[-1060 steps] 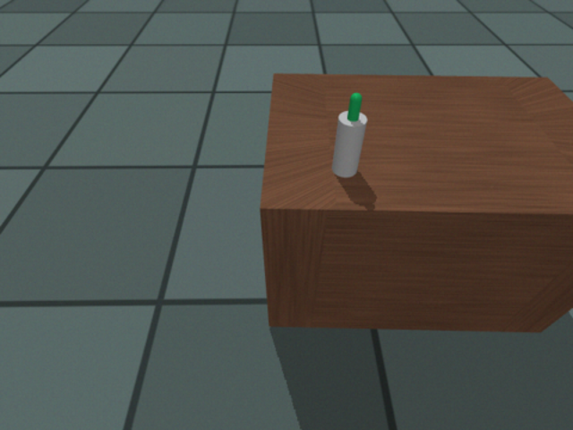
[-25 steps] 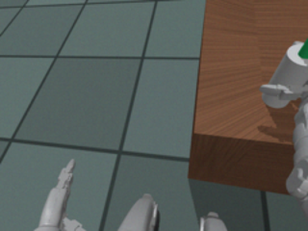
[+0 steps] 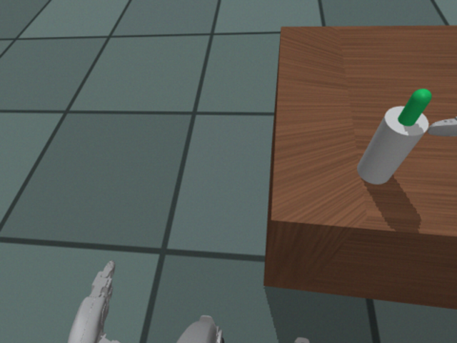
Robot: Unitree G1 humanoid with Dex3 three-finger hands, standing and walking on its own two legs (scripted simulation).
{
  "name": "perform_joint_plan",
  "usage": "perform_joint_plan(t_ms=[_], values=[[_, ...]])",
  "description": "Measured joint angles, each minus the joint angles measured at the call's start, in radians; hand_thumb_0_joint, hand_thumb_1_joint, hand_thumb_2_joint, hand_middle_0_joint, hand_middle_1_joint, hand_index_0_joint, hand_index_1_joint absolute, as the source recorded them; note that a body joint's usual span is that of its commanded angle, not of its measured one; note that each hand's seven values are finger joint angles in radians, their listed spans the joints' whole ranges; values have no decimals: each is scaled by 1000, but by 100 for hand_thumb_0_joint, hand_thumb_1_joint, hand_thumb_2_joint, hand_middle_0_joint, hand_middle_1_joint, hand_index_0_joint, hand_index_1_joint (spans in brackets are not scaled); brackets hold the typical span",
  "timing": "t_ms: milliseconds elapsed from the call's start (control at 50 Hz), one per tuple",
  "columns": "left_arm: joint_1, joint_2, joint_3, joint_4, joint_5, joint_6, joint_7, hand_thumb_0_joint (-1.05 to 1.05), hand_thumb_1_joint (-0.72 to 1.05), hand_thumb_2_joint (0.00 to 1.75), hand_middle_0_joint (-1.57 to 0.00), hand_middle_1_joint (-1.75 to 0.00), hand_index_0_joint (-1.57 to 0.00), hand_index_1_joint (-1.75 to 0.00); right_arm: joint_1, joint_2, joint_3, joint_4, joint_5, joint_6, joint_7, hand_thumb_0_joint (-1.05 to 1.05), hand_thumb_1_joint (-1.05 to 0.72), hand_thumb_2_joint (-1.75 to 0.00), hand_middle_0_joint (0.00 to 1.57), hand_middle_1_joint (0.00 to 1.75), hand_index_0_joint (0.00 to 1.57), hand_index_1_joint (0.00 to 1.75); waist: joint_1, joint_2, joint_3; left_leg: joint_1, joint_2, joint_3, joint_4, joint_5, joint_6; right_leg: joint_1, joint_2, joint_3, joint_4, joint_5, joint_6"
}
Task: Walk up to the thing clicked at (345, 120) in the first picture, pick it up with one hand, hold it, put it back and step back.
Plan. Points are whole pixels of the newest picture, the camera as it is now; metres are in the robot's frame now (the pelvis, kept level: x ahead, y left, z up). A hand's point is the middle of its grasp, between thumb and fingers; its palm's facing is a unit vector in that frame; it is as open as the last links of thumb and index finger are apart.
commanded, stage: rise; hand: right
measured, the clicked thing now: (394, 138) +0.50 -0.23 +0.04
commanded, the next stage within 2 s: sink last in 0.04 s
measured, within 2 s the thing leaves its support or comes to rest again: neither
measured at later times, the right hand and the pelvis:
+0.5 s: hand out of the picture +0.40 -0.36 +0.10, palm faces +0.42 +0.82 -0.39, open 17.4 cm; pelvis +0.04 +0.00 +0.03, yaw +0 degrees
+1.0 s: hand out of the picture +0.19 -0.24 +0.10, palm faces +0.34 +0.87 -0.35, open 17.4 cm; pelvis +0.03 +0.01 +0.04, yaw -3 degrees
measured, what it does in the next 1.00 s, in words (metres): stands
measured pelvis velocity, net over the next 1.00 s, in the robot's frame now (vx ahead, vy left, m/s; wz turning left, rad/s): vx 0.03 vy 0.01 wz -0.04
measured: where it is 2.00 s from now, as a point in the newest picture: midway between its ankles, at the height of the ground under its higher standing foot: outside the picture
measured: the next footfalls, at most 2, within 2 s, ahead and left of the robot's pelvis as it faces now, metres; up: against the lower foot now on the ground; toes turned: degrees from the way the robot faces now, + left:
none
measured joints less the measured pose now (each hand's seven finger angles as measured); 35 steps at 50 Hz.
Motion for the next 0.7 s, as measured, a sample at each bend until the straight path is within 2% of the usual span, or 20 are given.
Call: perform_joint_plan(t_ms=[80,120,200,280,360,440,520,600,700], values=[[-8,-7,1,-2,-16,8,-10,-1,-54,5,-7,-5,-6,-5,8,-25,71,29,-64,62,-38,-1,44,-5,9,5,8,6,-20,0,5,53,3,-7,-44,11,-2,57,4,-9,-51,14,-2],[-6,-8,3,2,-22,11,-19,-1,-54,5,-7,-5,-6,-5,25,-30,88,33,-87,96,-61,-1,45,-5,9,5,8,6,-29,1,10,76,5,-9,-66,17,-3,82,6,-13,-77,22,-4],[1,-2,16,34,-31,33,-41,-1,-53,5,-7,-5,-6,-5,77,-45,69,6,-121,154,-103,-1,48,-5,8,6,7,6,-46,5,25,115,6,-15,-107,29,-3,125,7,-20,-123,36,-4],[4,16,28,88,-40,58,-49,-1,-53,5,-7,-5,-6,-5,126,-60,53,-21,-126,180,-147,-1,51,-5,8,5,7,6,-68,7,36,150,5,-15,-142,37,-3,160,7,-22,-158,45,-3],[-4,24,33,117,-46,72,-47,-1,-53,6,-7,-5,-6,-4,203,-39,71,-78,-114,191,-179,-1,52,-5,7,5,6,6,-94,4,29,193,6,-11,-173,39,-3,201,7,-20,-189,49,-2],[-1,19,37,107,-53,66,-42,-1,-53,6,-6,-5,-6,-5,353,33,110,-220,-85,208,-191,-1,52,-5,7,5,6,6,-122,-7,9,249,7,-9,-200,36,-2,257,8,-19,-220,49,-3],[8,-1,40,115,-66,59,-43,-1,-53,6,-6,-5,-6,-4,576,144,157,-470,-41,237,-188,-1,52,-5,7,5,6,6,-150,-20,-7,309,12,-8,-217,26,-3,321,13,-20,-250,46,-5],[-1,-24,57,174,-74,82,-42,-1,-53,6,-6,-5,-6,-4,819,257,197,-773,-2,274,-189,-1,51,-6,7,5,6,6,-178,-34,2,361,15,-10,-227,17,-5,379,15,-24,-269,43,-6],[8,-25,101,187,-72,112,-11,-1,-53,6,-7,-5,-6,-5,1079,345,240,-1094,26,289,-211,-1,51,-6,8,5,6,6,-206,-43,37,419,21,-9,-229,7,-7,443,21,-23,-289,44,-5]])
